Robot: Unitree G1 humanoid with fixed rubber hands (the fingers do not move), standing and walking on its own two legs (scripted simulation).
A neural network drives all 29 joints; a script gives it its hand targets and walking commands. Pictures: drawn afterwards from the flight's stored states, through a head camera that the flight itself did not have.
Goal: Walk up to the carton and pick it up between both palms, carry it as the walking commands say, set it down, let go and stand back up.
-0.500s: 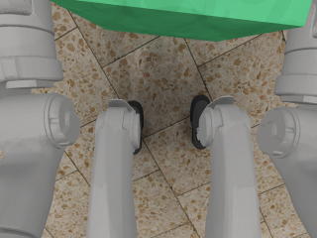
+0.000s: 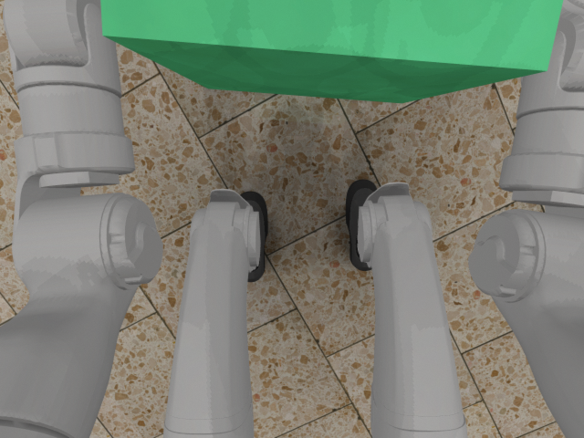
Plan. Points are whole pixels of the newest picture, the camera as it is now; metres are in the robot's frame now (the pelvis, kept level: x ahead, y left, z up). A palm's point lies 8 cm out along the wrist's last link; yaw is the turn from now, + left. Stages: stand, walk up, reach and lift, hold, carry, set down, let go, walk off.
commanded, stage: reach and lift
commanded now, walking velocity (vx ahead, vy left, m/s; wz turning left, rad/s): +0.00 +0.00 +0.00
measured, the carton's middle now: out of the picture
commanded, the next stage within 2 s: none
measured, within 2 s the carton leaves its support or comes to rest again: neither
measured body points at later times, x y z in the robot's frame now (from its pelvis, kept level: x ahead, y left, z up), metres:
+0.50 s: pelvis +0.00 +0.00 +0.06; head +0.33 -0.01 +0.36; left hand +0.55 +0.16 -0.03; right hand +0.52 -0.21 -0.04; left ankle +0.14 +0.11 -0.50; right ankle +0.16 -0.14 -0.50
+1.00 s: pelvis +0.00 +0.00 +0.12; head +0.30 -0.01 +0.45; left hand +0.53 +0.17 +0.05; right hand +0.49 -0.21 +0.03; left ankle +0.14 +0.11 -0.50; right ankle +0.16 -0.14 -0.50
